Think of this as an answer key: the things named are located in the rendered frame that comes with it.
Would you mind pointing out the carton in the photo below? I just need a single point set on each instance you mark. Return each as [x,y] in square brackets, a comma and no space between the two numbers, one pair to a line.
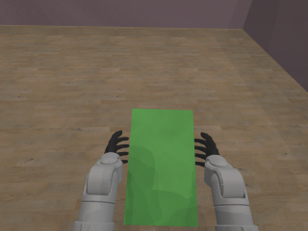
[161,177]

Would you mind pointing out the right robot hand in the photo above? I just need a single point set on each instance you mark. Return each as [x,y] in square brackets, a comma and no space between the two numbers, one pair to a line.
[210,149]

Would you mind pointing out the left robot hand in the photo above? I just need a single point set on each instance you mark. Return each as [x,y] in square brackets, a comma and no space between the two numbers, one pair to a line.
[113,147]

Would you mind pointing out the robot left forearm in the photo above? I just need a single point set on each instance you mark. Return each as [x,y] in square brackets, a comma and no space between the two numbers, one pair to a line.
[99,195]

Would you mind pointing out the robot right forearm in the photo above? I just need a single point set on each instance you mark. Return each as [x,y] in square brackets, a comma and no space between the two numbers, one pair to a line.
[229,195]

